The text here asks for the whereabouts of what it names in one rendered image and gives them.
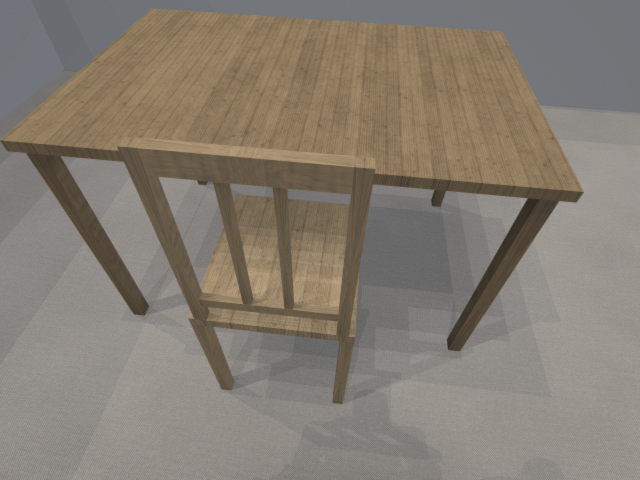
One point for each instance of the chair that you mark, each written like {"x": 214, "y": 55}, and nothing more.
{"x": 280, "y": 266}

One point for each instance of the table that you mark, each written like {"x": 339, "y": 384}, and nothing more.
{"x": 439, "y": 108}

